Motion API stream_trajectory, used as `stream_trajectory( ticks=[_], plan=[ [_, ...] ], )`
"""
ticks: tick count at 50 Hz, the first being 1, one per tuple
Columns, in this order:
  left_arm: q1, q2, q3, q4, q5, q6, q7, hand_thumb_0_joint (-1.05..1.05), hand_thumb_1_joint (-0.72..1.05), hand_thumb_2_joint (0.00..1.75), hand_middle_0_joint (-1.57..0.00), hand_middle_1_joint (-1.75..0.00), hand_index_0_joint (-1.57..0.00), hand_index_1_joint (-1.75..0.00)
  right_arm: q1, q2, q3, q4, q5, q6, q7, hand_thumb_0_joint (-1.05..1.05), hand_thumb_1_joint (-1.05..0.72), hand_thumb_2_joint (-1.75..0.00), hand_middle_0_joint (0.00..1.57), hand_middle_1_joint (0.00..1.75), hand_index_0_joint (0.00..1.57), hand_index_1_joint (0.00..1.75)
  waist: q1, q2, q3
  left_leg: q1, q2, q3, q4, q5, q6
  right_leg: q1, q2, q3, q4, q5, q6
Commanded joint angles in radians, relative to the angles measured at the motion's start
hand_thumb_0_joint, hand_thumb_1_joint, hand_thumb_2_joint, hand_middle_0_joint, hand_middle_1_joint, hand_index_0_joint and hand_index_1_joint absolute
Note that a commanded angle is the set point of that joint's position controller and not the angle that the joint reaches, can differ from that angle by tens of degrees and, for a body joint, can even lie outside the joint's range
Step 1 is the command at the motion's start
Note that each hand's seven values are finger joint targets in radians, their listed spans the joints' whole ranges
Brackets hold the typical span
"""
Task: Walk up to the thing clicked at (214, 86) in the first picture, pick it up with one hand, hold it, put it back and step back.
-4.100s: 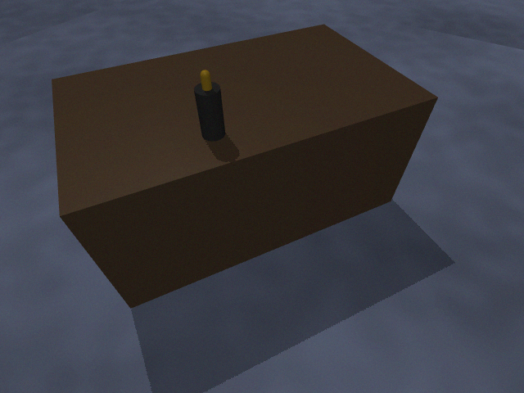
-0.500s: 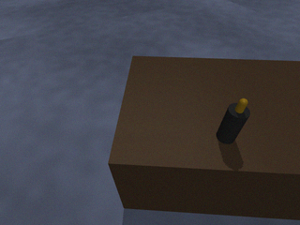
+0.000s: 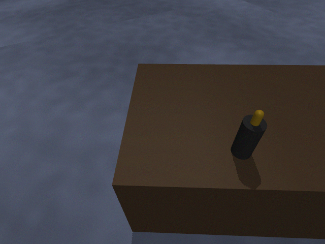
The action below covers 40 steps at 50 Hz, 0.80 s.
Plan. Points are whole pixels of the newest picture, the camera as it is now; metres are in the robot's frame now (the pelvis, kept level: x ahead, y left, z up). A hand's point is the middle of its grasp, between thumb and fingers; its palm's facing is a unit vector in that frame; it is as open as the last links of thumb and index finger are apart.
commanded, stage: stand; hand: right
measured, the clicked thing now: (249, 133) +0.50 -0.28 -0.07
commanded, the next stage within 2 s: rise first in 1.76 s
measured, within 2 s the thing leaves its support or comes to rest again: neither
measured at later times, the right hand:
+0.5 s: hand out of the picture +0.09 -0.26 -0.16, palm faces -0.02 +0.94 -0.33, open 7.4 cm
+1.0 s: hand out of the picture +0.08 -0.26 -0.16, palm faces -0.03 +0.94 -0.34, open 7.4 cm
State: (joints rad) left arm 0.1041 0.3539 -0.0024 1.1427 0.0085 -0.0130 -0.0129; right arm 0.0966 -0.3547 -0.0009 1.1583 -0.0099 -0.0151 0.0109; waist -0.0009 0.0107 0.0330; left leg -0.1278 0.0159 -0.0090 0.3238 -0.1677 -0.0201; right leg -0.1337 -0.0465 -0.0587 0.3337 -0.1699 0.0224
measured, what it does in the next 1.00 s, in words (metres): stands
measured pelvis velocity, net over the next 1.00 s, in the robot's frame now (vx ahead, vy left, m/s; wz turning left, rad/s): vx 0.01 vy -0.01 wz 0.00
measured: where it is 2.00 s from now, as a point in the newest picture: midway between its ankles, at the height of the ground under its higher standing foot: outside the picture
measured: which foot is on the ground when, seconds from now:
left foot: down 0.00-1.00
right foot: down 0.00-1.00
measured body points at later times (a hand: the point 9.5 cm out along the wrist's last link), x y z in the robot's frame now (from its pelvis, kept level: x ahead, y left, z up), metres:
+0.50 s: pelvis +0.01 -0.01 +0.00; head +0.02 -0.01 +0.45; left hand +0.09 +0.30 -0.13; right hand +0.09 -0.31 -0.13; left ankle +0.01 +0.13 -0.75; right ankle +0.01 -0.13 -0.75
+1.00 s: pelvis +0.01 -0.01 +0.00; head +0.01 -0.01 +0.45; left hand +0.08 +0.30 -0.13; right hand +0.08 -0.31 -0.13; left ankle +0.01 +0.13 -0.75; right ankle +0.01 -0.13 -0.75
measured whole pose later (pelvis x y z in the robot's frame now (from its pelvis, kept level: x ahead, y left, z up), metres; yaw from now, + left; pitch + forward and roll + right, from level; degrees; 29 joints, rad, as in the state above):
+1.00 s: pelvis +0.01 -0.01 +0.00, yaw +0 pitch -2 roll +0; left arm 0.11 0.35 0.00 1.13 0.01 0.00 -0.01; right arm 0.11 -0.36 0.01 1.14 -0.01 -0.01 0.01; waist 0.00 0.01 0.04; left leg -0.10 0.03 -0.01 0.31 -0.17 -0.03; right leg -0.11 -0.03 -0.06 0.31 -0.17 0.01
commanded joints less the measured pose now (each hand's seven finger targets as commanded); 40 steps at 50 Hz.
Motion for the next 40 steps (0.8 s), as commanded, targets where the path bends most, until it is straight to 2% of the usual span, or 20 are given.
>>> stream_trajectory(
  ticks=[1, 5, 8, 9, 14, 32, 40],
  plan=[
    [-0.047, 0.217, 0.043, -0.055, 0.0, -0.026, 0.021, 0.0, 0.9, 0.9, -0.2, -0.3, -0.2, -0.3, -0.048, -0.206, -0.036, -0.06, 0.003, -0.015, -0.013, 0.0, -0.9, -0.9, 0.2, 0.3, 0.2, 0.3, -0.001, -0.03, -0.083, 0.006, 0.115, -0.082, -0.043, 0.166, 0.026, 0.051, -0.105, 0.086, -0.05, 0.128, -0.029],
    [-0.052, 0.214, 0.045, -0.053, -0.002, -0.022, 0.018, 0.0, 0.9, 0.9, -0.2, -0.3, -0.2, -0.3, -0.043, -0.207, -0.032, -0.058, 0.002, -0.014, -0.015, 0.0, -0.9, -0.9, 0.2, 0.3, 0.2, 0.3, -0.003, -0.015, -0.065, -0.017, 0.109, -0.077, -0.052, 0.131, 0.022, 0.06, -0.105, 0.092, -0.06, 0.114, -0.028],
    [-0.054, 0.216, 0.046, -0.056, -0.001, -0.023, 0.019, 0.0, 0.9, 0.9, -0.2, -0.3, -0.2, -0.3, -0.042, -0.206, -0.034, -0.06, 0.001, -0.014, -0.015, 0.0, -0.9, -0.9, 0.2, 0.3, 0.2, 0.3, -0.003, -0.016, -0.075, 0.002, 0.115, -0.078, -0.051, 0.164, 0.02, 0.057, -0.103, 0.089, -0.056, 0.13, -0.03],
    [-0.05, 0.213, 0.045, -0.055, -0.003, -0.022, 0.018, 0.0, 0.9, 0.9, -0.2, -0.3, -0.2, -0.3, -0.045, -0.208, -0.032, -0.059, 0.002, -0.013, -0.015, 0.0, -0.9, -0.9, 0.2, 0.3, 0.2, 0.3, 0.0, -0.002, -0.06, -0.01, 0.112, -0.076, -0.055, 0.126, 0.02, 0.05, -0.102, 0.092, -0.067, 0.096, -0.028],
    [-0.051, 0.212, 0.047, -0.057, 0.0, -0.022, 0.018, 0.0, 0.9, 0.9, -0.2, -0.3, -0.2, -0.3, -0.047, -0.212, -0.032, -0.063, 0.003, -0.016, -0.018, 0.0, -0.9, -0.9, 0.2, 0.3, 0.2, 0.3, -0.001, -0.004, -0.091, 0.017, 0.122, -0.075, -0.042, 0.2, 0.025, 0.078, -0.107, 0.092, -0.051, 0.183, -0.032],
    [-0.046, 0.214, 0.05, -0.061, 0.0, -0.018, 0.019, 0.0, 0.9, 0.9, -0.2, -0.3, -0.2, -0.3, -0.042, -0.209, -0.032, -0.073, 0.001, -0.012, -0.019, 0.0, -0.9, -0.9, 0.2, 0.3, 0.2, 0.3, 0.002, -0.017, -0.058, 0.009, 0.119, -0.076, -0.058, 0.139, 0.024, 0.055, -0.098, 0.085, -0.066, 0.105, -0.035],
    [-0.043, 0.22, 0.05, -0.064, 0.0, -0.019, 0.019, 0.0, 0.9, 0.9, -0.2, -0.3, -0.2, -0.3, -0.034, -0.208, -0.029, -0.075, 0.002, -0.013, -0.018, 0.0, -0.9, -0.9, 0.2, 0.3, 0.2, 0.3, 0.0, -0.013, -0.068, 0.019, 0.121, -0.074, -0.056, 0.136, 0.027, 0.06, -0.102, 0.093, -0.066, 0.115, -0.037]
  ],
)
